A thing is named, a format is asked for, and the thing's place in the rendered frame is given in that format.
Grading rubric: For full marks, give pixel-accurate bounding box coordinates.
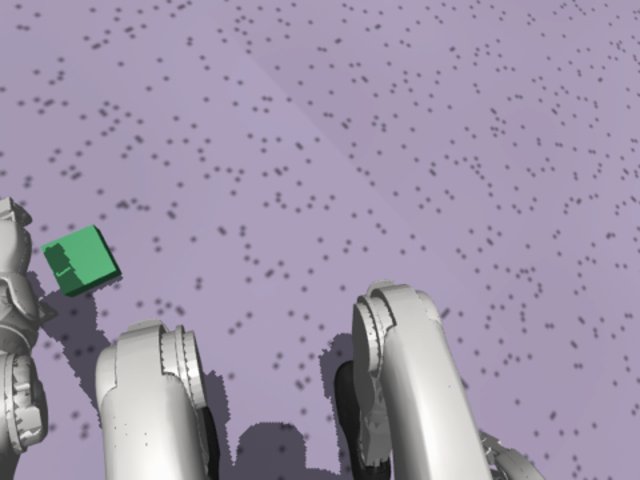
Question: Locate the left robot arm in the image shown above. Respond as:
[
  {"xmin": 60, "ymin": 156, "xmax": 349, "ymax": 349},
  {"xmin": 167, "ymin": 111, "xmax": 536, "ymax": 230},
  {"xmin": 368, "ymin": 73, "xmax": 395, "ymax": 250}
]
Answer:
[{"xmin": 0, "ymin": 272, "xmax": 48, "ymax": 480}]

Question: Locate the small box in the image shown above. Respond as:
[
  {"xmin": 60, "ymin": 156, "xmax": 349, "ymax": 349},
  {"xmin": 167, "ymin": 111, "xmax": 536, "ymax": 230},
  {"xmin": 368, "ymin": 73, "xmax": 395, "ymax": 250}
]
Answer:
[{"xmin": 40, "ymin": 225, "xmax": 122, "ymax": 298}]

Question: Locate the right robot hand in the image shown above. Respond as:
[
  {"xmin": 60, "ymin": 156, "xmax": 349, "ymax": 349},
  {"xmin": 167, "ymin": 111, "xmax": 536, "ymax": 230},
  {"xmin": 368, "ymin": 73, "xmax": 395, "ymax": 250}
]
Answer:
[{"xmin": 479, "ymin": 432, "xmax": 546, "ymax": 480}]

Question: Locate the right robot foot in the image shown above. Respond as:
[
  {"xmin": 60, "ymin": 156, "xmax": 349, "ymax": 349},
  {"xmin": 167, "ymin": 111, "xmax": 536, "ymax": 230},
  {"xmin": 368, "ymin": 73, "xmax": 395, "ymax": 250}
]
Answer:
[{"xmin": 334, "ymin": 360, "xmax": 391, "ymax": 480}]

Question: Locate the left robot hand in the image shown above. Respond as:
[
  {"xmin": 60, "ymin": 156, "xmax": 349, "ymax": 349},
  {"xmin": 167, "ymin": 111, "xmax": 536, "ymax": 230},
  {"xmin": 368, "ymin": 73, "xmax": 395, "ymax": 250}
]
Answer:
[{"xmin": 0, "ymin": 197, "xmax": 59, "ymax": 324}]

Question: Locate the left robot foot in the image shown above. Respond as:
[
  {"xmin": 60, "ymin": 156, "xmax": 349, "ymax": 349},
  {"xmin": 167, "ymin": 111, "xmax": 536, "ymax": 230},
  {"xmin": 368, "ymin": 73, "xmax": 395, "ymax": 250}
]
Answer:
[{"xmin": 202, "ymin": 406, "xmax": 220, "ymax": 480}]

